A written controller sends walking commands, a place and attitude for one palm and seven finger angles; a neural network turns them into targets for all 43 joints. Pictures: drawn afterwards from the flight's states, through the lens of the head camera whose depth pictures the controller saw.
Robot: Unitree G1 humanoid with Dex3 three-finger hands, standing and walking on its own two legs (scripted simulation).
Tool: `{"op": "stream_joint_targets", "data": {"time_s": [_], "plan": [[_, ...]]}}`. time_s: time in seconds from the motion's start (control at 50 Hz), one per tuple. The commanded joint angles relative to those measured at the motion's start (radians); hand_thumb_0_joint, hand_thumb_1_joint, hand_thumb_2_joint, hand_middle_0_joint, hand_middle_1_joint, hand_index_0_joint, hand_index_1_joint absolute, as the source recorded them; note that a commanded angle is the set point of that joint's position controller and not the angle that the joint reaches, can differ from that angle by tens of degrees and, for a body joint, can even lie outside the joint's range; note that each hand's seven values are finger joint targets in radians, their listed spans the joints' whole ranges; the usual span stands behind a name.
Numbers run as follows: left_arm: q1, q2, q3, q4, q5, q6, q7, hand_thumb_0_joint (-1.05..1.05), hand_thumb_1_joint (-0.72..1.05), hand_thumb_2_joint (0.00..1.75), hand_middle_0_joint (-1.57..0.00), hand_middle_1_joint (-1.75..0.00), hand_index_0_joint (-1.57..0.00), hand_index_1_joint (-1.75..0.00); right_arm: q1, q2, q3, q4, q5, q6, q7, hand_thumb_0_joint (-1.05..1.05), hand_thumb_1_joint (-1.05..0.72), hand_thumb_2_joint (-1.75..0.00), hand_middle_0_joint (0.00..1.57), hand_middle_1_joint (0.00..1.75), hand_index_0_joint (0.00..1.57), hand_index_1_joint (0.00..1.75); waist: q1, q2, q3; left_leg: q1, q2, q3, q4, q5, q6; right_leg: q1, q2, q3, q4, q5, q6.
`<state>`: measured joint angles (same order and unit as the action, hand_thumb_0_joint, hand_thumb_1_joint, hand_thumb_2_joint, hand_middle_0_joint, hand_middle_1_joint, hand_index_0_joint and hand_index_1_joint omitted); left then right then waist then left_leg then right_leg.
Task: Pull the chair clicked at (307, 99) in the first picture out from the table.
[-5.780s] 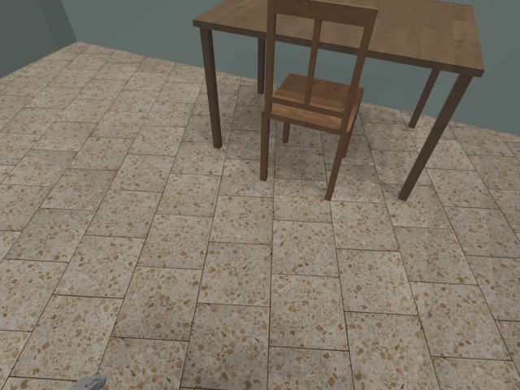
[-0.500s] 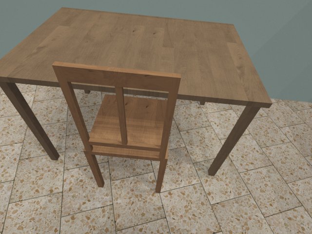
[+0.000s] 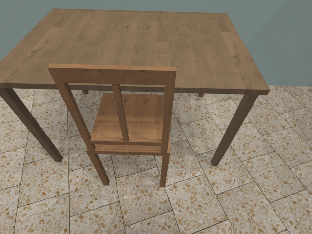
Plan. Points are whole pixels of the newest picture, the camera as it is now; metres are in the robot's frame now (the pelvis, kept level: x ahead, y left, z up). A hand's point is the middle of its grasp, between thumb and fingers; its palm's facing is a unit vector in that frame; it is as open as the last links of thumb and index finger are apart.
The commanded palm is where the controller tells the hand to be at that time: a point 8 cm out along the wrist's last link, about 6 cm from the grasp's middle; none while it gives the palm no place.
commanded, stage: look again from close up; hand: left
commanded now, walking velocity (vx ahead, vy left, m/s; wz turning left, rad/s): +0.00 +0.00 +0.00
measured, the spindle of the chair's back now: (121, 116) +0.53 +0.16 -0.08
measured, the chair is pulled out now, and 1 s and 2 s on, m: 0.00 0.00 0.00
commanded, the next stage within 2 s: shuffle to correct the standing spot in 0.68 s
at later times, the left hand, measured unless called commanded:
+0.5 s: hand out of the picture +0.00 +0.18 -0.18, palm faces +0.01 -0.98 -0.18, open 7.4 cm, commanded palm none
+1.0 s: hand out of the picture +0.01 +0.17 -0.18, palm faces -0.01 -0.99 -0.16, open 7.4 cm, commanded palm none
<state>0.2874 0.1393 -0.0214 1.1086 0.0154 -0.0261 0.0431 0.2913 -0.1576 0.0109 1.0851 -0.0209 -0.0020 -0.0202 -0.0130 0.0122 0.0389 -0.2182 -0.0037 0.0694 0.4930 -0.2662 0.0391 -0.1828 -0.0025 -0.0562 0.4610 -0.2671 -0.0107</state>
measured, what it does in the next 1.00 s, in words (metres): stands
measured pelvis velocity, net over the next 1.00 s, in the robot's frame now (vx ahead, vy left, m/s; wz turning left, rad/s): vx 0.03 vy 0.01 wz -0.03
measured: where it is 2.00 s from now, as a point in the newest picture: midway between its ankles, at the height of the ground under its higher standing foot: outside the picture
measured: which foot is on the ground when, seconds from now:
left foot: down 0.00-1.00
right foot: down 0.00-1.00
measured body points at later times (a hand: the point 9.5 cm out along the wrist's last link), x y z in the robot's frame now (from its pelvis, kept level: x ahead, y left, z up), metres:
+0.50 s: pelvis +0.01 +0.02 +0.00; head +0.02 +0.02 +0.45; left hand +0.00 +0.24 -0.16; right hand +0.00 -0.20 -0.16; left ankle +0.00 +0.09 -0.74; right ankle -0.01 -0.11 -0.74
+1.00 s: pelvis +0.03 +0.01 +0.00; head +0.04 +0.02 +0.45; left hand +0.01 +0.23 -0.17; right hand +0.01 -0.20 -0.16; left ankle +0.00 +0.09 -0.74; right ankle -0.01 -0.11 -0.74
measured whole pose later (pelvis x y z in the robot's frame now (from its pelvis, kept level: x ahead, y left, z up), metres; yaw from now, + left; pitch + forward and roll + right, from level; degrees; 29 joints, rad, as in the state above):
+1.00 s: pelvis +0.03 +0.01 +0.00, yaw -2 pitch +0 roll +1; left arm 0.34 0.15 0.00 1.12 0.03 0.01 0.02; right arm 0.31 -0.12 0.01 1.14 -0.02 -0.03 -0.04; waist 0.00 -0.04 0.01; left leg -0.16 -0.05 0.11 0.45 -0.31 0.07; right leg -0.20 -0.05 -0.03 0.55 -0.37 -0.02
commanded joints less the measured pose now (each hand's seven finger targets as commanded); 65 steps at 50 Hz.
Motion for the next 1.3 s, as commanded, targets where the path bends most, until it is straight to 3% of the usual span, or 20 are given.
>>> {"op": "stream_joint_targets", "data": {"time_s": [0.0,0.04,0.1,0.2,0.34,0.5,0.76,0.82,0.9,0.92,0.98,1.02,1.06,1.08,1.1,1.12,1.14,1.16,1.2,1.28], "plan": [[0.056,0.113,0.022,-0.052,-0.002,-0.017,-0.001,0.0,0.9,0.9,-0.2,-0.3,-0.2,-0.3,0.046,-0.078,-0.009,-0.064,0.005,-0.029,0.0,0.0,-0.9,-0.9,0.2,0.3,0.2,0.3,0.002,0.03,0.009,-0.04,0.093,-0.124,-0.079,0.09,0.004,-0.033,-0.099,0.106,-0.064,0.04,-0.054],[0.056,0.101,0.019,-0.049,-0.006,-0.013,-0.003,0.0,0.9,0.9,-0.2,-0.3,-0.2,-0.3,0.057,-0.088,-0.007,-0.058,0.006,-0.034,-0.002,0.0,-0.9,-0.9,0.2,0.3,0.2,0.3,0.002,-0.003,0.005,-0.032,0.095,-0.13,-0.094,0.104,0.007,-0.023,-0.094,0.101,-0.046,0.057,-0.046],[0.059,0.094,0.019,-0.049,-0.004,-0.006,-0.003,0.0,0.9,0.9,-0.2,-0.3,-0.2,-0.3,0.064,-0.091,-0.006,-0.046,0.007,-0.037,-0.005,0.0,-0.9,-0.9,0.2,0.3,0.2,0.3,0.01,-0.008,0.058,-0.07,0.103,-0.143,-0.133,0.082,0.014,-0.027,-0.083,0.09,-0.042,0.046,-0.039],[0.072,0.09,0.021,-0.045,-0.005,-0.002,-0.003,0.0,0.9,0.9,-0.2,-0.3,-0.2,-0.3,0.068,-0.09,-0.004,-0.026,0.009,-0.042,-0.007,0.0,-0.9,-0.9,0.2,0.3,0.2,0.3,0.016,-0.041,0.049,-0.042,0.105,-0.141,-0.154,0.103,0.018,-0.021,-0.089,0.083,-0.037,0.075,-0.029],[0.08,0.086,0.023,-0.036,-0.004,0.005,-0.001,0.0,0.9,0.9,-0.2,-0.3,-0.2,-0.3,0.064,-0.093,-0.004,-0.001,0.009,-0.043,-0.01,0.0,-0.9,-0.9,0.2,0.3,0.2,0.3,0.018,0.003,0.04,-0.012,0.11,-0.143,-0.182,0.12,0.017,-0.021,-0.092,0.078,-0.032,0.087,-0.018],[0.094,0.081,0.022,-0.023,-0.002,0.002,-0.001,0.0,0.9,0.9,-0.2,-0.3,-0.2,-0.3,0.051,-0.081,-0.004,0.014,0.014,-0.042,-0.012,0.0,-0.9,-0.9,0.2,0.3,0.2,0.3,0.016,-0.03,0.029,0.025,0.103,-0.12,-0.167,0.155,0.018,-0.019,-0.101,0.089,-0.057,0.125,-0.015],[0.115,0.073,0.02,-0.006,-0.003,0.005,0.002,0.0,0.9,0.9,-0.2,-0.3,-0.2,-0.3,0.048,-0.079,-0.002,0.034,0.014,-0.044,-0.017,0.0,-0.9,-0.9,0.2,0.3,0.2,0.3,0.016,-0.002,0.015,0.061,0.105,-0.119,-0.162,0.235,0.016,-0.008,-0.104,0.083,-0.056,0.154,-0.009],[0.116,0.064,0.022,0.0,0.003,0.009,-0.006,0.0,0.9,0.9,-0.2,-0.3,-0.2,-0.3,0.059,-0.089,-0.009,0.044,0.01,-0.039,-0.017,0.0,-0.9,-0.9,0.2,0.3,0.2,0.3,0.009,-0.011,0.035,0.056,0.125,-0.141,-0.188,0.026,0.031,-0.039,-0.082,0.051,-0.031,0.011,-0.012],[0.091,0.052,0.027,-0.018,0.015,0.018,-0.02,0.0,0.9,0.9,-0.2,-0.3,-0.2,-0.3,0.079,-0.117,-0.029,0.042,0.005,-0.03,-0.019,0.0,-0.9,-0.9,0.2,0.3,0.2,0.3,-0.001,0.037,0.113,0.032,0.202,-0.253,-0.275,-0.203,0.079,-0.15,-0.039,-0.008,0.061,-0.105,-0.017],[0.086,0.051,0.028,-0.022,0.017,0.02,-0.023,0.0,0.9,0.9,-0.2,-0.3,-0.2,-0.3,0.086,-0.125,-0.034,0.042,0.003,-0.03,-0.021,0.0,-0.9,-0.9,0.2,0.3,0.2,0.3,-0.005,0.067,0.121,0.038,0.218,-0.28,-0.281,-0.211,0.092,-0.184,-0.036,-0.011,0.093,-0.118,-0.018],[0.071,0.052,0.037,-0.036,0.018,0.02,-0.031,0.0,0.9,0.9,-0.2,-0.3,-0.2,-0.3,0.119,-0.124,-0.039,0.044,-0.003,-0.034,-0.027,0.0,-0.9,-0.9,0.2,0.3,0.2,0.3,-0.012,0.073,0.105,0.071,0.262,-0.304,-0.241,-0.051,0.136,-0.229,-0.036,-0.011,0.171,-0.159,-0.024],[0.096,0.045,0.044,-0.033,0.017,0.017,-0.035,0.0,0.9,0.9,-0.2,-0.3,-0.2,-0.3,0.104,-0.122,-0.04,0.036,-0.004,-0.037,-0.029,0.0,-0.9,-0.9,0.2,0.3,0.2,0.3,0.009,0.05,0.091,0.02,0.259,-0.271,-0.19,0.012,0.137,-0.167,-0.039,-0.006,0.119,-0.121,-0.031],[0.17,0.054,0.053,-0.014,0.014,0.006,-0.034,0.0,0.9,0.9,-0.2,-0.3,-0.2,-0.3,0.066,-0.095,-0.035,0.022,-0.001,-0.042,-0.027,0.0,-0.9,-0.9,0.2,0.3,0.2,0.3,0.044,-0.02,0.044,-0.103,0.175,-0.15,-0.065,0.02,0.081,0.022,-0.075,0.057,-0.005,-0.005,-0.053],[0.221,0.085,0.057,0.003,0.012,0.0,-0.029,0.0,0.9,0.9,-0.2,-0.3,-0.2,-0.3,0.044,-0.066,-0.028,0.007,0.004,-0.048,-0.023,0.0,-0.9,-0.9,0.2,0.3,0.2,0.3,0.066,-0.135,0.024,-0.21,0.083,-0.041,0.06,-0.049,0.044,0.137,-0.154,0.167,-0.055,0.065,-0.084],[0.276,0.127,0.067,0.021,0.008,-0.007,-0.021,0.0,0.9,0.9,-0.2,-0.3,-0.2,-0.3,0.02,-0.026,-0.023,-0.013,0.005,-0.049,-0.018,0.0,-0.9,-0.9,0.2,0.3,0.2,0.3,0.076,-0.283,0.035,-0.334,-0.003,0.058,0.212,-0.187,0.009,0.218,-0.266,0.321,-0.126,0.168,-0.147],[0.327,0.133,0.069,0.036,0.005,-0.017,-0.014,0.0,0.9,0.9,-0.2,-0.3,-0.2,-0.3,-0.047,-0.038,-0.027,-0.036,0.002,-0.046,-0.015,0.0,-0.9,-0.9,0.2,0.3,0.2,0.3,0.111,-0.294,0.05,-0.41,0.005,0.038,0.4,-0.336,0.005,0.233,-0.34,0.395,-0.156,0.388,-0.211],[0.33,0.113,0.063,0.041,0.008,-0.026,-0.007,0.0,0.9,0.9,-0.2,-0.3,-0.2,-0.3,-0.063,-0.04,-0.03,-0.046,0.0,-0.048,-0.012,0.0,-0.9,-0.9,0.2,0.3,0.2,0.3,0.097,-0.232,0.054,-0.45,0.027,-0.009,0.511,-0.323,0.004,0.248,-0.341,0.376,-0.132,0.579,-0.252],[0.313,0.099,0.061,0.037,0.011,-0.029,-0.002,0.0,0.9,0.9,-0.2,-0.3,-0.2,-0.3,-0.064,-0.032,-0.034,-0.043,0.002,-0.05,-0.009,0.0,-0.9,-0.9,0.2,0.3,0.2,0.3,0.087,-0.143,0.049,-0.466,0.034,-0.019,0.567,-0.3,0.002,0.257,-0.335,0.333,-0.118,0.663,-0.267],[0.272,0.103,0.063,0.018,0.012,-0.033,0.001,0.0,0.9,0.9,-0.2,-0.3,-0.2,-0.3,-0.073,-0.015,-0.035,-0.04,0.004,-0.048,0.004,0.0,-0.9,-0.9,0.2,0.3,0.2,0.3,0.065,-0.062,0.025,-0.45,0.048,-0.007,0.552,-0.272,-0.003,0.251,-0.299,0.251,-0.112,0.663,-0.255],[0.201,0.107,0.059,0.006,0.015,-0.033,-0.005,0.0,0.9,0.9,-0.2,-0.3,-0.2,-0.3,-0.087,0.012,-0.032,-0.063,0.008,-0.04,0.017,0.0,-0.9,-0.9,0.2,0.3,0.2,0.3,0.028,-0.13,0.027,-0.27,0.038,0.038,0.318,-0.129,-0.01,0.097,-0.226,0.135,-0.137,0.539,-0.192]]}}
